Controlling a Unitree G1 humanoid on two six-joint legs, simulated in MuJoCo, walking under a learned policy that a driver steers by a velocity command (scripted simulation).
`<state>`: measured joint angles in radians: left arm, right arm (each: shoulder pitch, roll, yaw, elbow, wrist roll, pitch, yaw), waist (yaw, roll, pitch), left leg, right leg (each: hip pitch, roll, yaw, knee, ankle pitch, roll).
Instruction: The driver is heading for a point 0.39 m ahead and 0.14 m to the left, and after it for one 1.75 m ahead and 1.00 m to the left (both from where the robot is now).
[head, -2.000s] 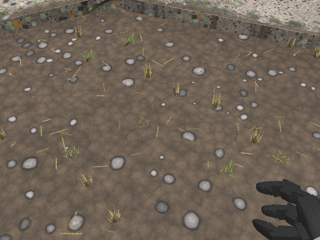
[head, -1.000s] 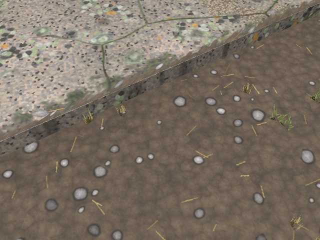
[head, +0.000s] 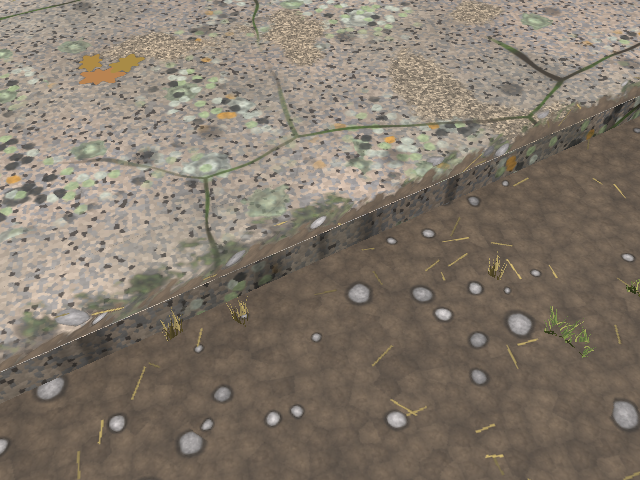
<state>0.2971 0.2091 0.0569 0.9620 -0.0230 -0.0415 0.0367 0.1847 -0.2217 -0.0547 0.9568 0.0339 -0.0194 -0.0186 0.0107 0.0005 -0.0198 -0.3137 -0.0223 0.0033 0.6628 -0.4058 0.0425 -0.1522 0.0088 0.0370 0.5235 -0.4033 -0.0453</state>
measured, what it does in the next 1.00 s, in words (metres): walks ahead, turning left: left foot, then right foot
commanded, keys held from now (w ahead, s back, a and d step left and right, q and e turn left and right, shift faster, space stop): w+shift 0.40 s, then w+q+shift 0.60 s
